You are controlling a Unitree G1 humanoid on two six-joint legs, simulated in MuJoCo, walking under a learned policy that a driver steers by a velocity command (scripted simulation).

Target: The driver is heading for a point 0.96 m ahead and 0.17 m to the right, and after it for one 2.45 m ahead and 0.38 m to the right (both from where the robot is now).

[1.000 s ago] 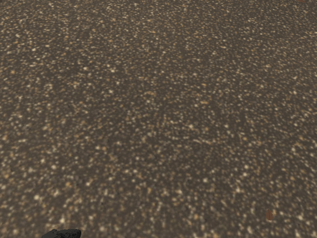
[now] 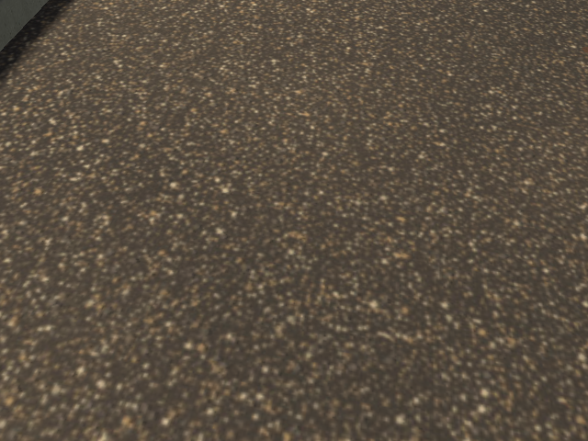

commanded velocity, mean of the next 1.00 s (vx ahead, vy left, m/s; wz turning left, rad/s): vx -0.05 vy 0.00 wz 0.00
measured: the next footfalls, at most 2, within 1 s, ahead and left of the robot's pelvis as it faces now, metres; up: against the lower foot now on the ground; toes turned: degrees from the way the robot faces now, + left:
right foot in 0.36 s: +0.06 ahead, -0.13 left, +0.00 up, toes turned +1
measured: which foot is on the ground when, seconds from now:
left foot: down 0.00-1.00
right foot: up 0.00-0.34, down 0.36-1.00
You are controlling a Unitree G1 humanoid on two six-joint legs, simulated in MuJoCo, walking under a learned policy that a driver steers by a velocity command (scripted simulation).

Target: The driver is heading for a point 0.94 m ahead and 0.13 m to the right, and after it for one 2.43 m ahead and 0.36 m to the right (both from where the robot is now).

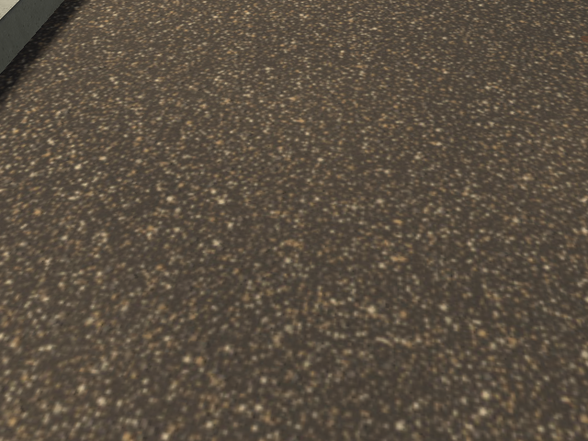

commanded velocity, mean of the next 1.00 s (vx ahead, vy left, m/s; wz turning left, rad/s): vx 0.37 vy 0.00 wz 0.00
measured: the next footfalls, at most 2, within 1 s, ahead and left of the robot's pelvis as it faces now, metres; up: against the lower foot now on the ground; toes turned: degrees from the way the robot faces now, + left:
left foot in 0.38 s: +0.13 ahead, +0.17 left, +0.00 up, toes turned +2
right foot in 0.86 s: +0.49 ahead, -0.06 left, +0.00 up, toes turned -2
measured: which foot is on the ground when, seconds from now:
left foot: down 0.00-0.10, up 0.12-0.36, down 0.38-0.88, up 0.90-1.00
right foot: down 0.00-0.38, up 0.40-0.84, down 0.86-1.00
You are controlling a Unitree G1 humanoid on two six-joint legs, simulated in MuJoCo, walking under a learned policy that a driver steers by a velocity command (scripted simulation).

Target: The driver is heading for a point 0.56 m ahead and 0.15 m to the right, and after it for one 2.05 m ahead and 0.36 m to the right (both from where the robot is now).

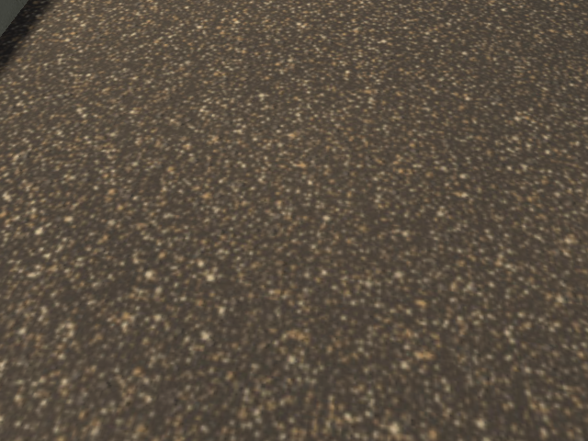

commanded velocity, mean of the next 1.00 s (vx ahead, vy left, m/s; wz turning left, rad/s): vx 0.28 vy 0.00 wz -0.44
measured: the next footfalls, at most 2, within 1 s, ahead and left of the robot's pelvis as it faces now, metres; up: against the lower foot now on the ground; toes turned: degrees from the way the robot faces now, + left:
left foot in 0.38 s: +0.41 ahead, +0.14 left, +0.00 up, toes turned -8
right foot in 0.86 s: +0.38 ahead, -0.11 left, +0.00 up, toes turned -28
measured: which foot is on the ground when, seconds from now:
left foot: up 0.00-0.36, down 0.38-0.86, up 0.88-1.00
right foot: down 0.00-0.38, up 0.40-0.84, down 0.86-1.00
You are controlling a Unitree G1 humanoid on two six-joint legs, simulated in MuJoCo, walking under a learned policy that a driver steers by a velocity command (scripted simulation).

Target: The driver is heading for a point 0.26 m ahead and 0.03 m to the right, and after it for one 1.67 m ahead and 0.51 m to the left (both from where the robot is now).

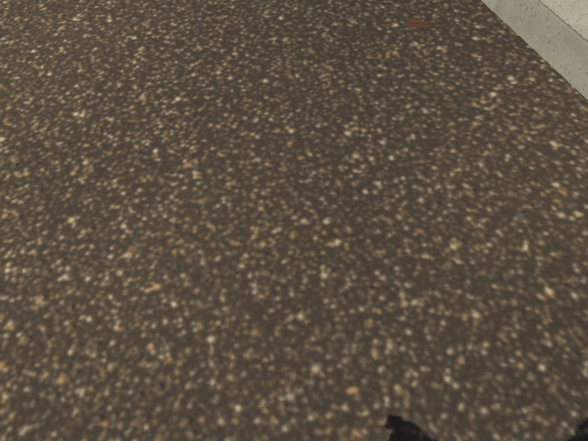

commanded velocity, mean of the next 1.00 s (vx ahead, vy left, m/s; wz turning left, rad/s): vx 0.29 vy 0.00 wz -0.03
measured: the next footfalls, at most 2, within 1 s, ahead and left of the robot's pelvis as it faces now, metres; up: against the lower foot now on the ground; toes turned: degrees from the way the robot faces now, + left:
left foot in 0.32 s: +0.08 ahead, +0.14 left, +0.00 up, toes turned -15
right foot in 0.68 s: +0.17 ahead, -0.15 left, +0.00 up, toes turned -5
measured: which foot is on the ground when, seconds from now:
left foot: up 0.00-0.30, down 0.32-0.68, up 0.70-1.00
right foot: down 0.00-0.32, up 0.34-0.66, down 0.68-1.00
